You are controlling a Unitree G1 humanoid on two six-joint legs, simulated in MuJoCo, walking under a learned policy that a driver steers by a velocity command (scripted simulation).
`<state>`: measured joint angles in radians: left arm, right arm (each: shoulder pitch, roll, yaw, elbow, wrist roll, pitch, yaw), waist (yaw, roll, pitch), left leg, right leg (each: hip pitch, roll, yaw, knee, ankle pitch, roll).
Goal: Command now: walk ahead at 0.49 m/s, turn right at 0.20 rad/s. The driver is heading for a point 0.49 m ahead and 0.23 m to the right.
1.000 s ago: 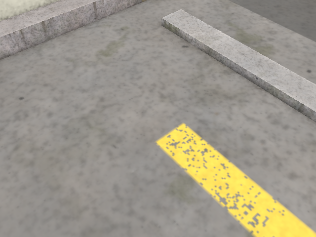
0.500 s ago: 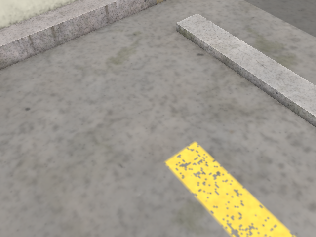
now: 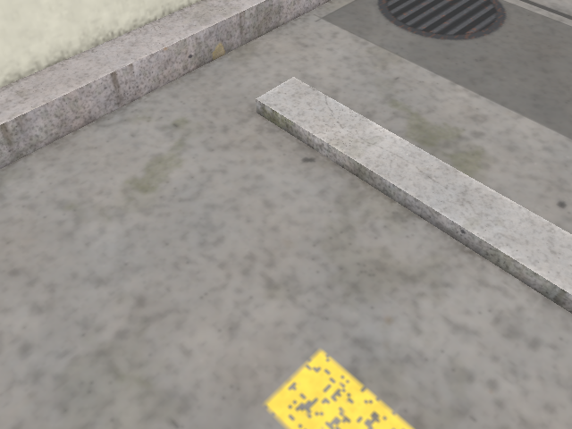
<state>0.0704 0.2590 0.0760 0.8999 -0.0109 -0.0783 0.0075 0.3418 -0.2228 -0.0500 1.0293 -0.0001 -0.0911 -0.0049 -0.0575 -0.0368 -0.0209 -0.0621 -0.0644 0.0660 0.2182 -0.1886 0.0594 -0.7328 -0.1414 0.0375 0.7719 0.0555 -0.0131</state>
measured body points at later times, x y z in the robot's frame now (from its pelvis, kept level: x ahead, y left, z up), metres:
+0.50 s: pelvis +0.29 -0.09 +0.00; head +0.32 -0.11 +0.45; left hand +0.40 +0.16 -0.12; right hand +0.41 -0.39 -0.10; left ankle +0.48 +0.06 -0.68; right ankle +0.26 -0.15 -0.75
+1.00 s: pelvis +0.48 -0.10 -0.02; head +0.50 -0.11 +0.43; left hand +0.68 +0.11 -0.14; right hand +0.50 -0.37 -0.14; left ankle +0.58 -0.03 -0.75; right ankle +0.45 -0.25 -0.75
